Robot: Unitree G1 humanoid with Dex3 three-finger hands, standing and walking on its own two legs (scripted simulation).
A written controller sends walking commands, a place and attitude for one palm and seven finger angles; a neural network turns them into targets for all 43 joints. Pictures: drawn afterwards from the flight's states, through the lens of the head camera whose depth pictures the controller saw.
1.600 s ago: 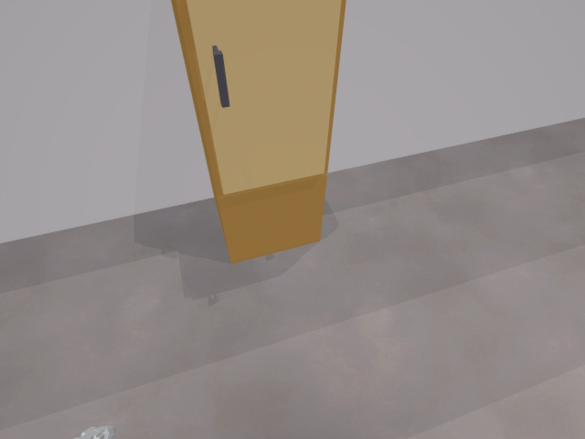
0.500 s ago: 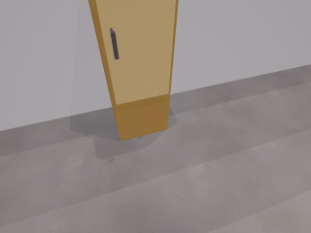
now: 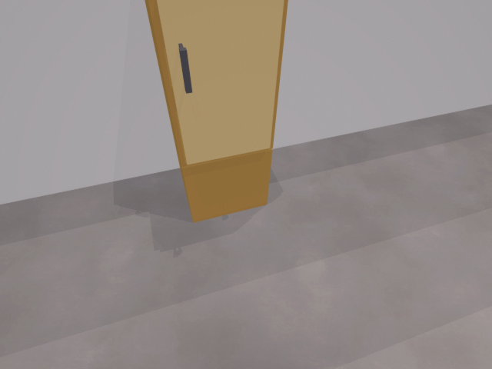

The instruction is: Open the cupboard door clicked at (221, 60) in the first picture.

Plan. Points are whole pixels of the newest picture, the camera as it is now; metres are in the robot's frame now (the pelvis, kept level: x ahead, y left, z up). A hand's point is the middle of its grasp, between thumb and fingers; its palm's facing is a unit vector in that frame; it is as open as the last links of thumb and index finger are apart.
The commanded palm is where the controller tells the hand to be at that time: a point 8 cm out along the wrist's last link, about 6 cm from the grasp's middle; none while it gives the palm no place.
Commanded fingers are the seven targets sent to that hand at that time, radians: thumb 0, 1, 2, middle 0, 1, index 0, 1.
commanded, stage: turn to face it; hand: left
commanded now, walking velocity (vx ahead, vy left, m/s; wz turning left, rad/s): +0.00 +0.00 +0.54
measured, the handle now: (184, 68) +0.89 +0.24 +0.05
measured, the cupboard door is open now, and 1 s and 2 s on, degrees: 0 0 0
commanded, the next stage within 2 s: take the last steps up to it in 0.62 s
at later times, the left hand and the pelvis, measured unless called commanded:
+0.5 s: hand out of the picture -0.02 +0.24 -0.19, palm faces +0.21 -0.95 -0.22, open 7.4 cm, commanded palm none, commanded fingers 0.00 0.90 0.90 -0.20 -0.30 -0.20 -0.30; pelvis -0.02 +0.04 -0.01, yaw +12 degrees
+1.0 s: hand out of the picture -0.10 +0.13 -0.17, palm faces +0.35 -0.92 -0.18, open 7.4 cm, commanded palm none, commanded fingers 0.00 0.90 0.90 -0.20 -0.30 -0.20 -0.30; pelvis -0.02 -0.01 +0.00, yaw +17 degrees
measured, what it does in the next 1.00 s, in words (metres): steps on the spot, turning left: right foot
